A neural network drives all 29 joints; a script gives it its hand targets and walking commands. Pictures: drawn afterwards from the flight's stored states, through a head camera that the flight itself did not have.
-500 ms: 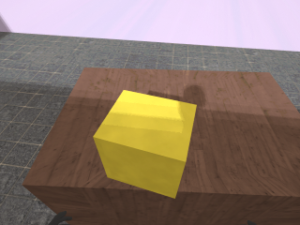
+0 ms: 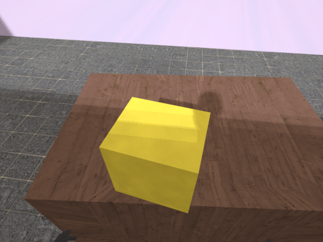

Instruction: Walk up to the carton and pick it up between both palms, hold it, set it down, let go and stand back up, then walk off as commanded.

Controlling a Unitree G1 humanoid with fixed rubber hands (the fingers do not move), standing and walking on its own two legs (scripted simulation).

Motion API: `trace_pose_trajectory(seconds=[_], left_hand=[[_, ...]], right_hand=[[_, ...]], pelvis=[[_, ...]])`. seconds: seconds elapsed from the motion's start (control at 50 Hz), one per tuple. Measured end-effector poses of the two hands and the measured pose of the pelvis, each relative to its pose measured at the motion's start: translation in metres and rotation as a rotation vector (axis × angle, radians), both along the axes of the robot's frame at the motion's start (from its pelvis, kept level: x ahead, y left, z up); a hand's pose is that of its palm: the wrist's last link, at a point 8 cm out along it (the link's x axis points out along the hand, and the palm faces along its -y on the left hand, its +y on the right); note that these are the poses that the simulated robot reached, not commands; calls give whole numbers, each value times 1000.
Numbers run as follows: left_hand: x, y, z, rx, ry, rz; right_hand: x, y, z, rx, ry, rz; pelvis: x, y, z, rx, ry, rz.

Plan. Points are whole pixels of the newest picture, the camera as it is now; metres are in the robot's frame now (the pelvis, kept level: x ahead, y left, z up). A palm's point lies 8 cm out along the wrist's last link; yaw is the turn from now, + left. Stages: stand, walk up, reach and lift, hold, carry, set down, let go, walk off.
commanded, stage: walk off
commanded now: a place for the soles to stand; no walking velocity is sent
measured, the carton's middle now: (159, 154) +0.39 +0.04 -0.04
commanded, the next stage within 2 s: none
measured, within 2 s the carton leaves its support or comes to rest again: neither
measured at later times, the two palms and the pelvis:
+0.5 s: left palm out of the picture -0.01 +0.29 -0.14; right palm out of the picture +0.00 -0.28 -0.15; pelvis -0.10 -0.01 -0.04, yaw +0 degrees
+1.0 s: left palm out of the picture -0.16 +0.29 -0.12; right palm out of the picture -0.14 -0.31 -0.15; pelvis -0.24 -0.02 -0.03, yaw +0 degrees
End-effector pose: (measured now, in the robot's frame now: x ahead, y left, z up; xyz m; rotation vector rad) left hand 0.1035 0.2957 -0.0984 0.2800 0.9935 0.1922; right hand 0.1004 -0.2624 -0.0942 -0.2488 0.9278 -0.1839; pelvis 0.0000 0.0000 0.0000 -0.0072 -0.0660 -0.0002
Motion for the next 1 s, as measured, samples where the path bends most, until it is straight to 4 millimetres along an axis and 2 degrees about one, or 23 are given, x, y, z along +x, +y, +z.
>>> trace_pose_trajectory(seconds=[0.06,0.14,0.3,0.44,0.52,0.56,0.64,0.8,0.9,1.0], left_hand=[[-2,1,-1,4,4,2],[-14,4,-7,16,28,11],[-50,14,-35,11,81,12],[-91,3,-41,32,134,16],[-125,-10,-46,64,188,15],[-147,-17,-44,77,207,21],[-181,-21,-30,112,219,45],[-215,-21,-11,149,191,48],[-236,-14,-10,149,172,41],[-261,-4,-17,130,146,36]], right_hand=[[-1,0,-1,0,11,-1],[-9,0,-9,-4,36,-2],[-52,5,-31,-18,92,-23],[-88,-6,-46,3,118,-26],[-109,-18,-66,32,144,-16],[-122,-22,-74,47,161,-6],[-144,-30,-74,65,181,0],[-181,-50,-67,37,171,7],[-207,-56,-60,3,169,7],[-242,-48,-59,-24,179,8]], pelvis=[[-1,0,-1,0,-2,0],[-10,2,-6,-2,-9,0],[-41,13,-27,-15,-48,1],[-76,0,-34,5,-37,-2],[-106,-16,-43,28,15,-8],[-121,-23,-44,23,-12,-3],[-143,-32,-37,42,-33,3],[-181,-36,-30,46,-55,2],[-206,-29,-29,36,-66,1],[-236,-16,-33,17,-73,6]])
